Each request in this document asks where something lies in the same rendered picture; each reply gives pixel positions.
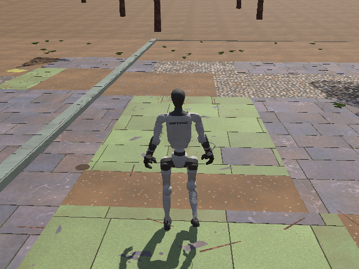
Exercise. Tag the left robot hand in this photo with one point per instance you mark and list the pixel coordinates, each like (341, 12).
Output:
(146, 161)

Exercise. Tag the robot left shin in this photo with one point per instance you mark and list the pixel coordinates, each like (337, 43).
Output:
(166, 205)

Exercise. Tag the robot torso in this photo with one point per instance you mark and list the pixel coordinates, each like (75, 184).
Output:
(179, 136)

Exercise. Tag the right robot forearm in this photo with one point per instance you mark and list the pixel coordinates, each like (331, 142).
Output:
(207, 147)

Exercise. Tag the robot right upper arm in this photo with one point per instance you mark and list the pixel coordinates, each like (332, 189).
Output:
(199, 127)

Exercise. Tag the robot left upper arm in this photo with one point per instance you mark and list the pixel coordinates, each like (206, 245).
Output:
(158, 128)

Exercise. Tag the right robot hand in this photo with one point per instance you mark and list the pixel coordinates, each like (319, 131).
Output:
(211, 157)

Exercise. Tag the left robot forearm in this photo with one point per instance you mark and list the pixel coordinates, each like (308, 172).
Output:
(150, 150)

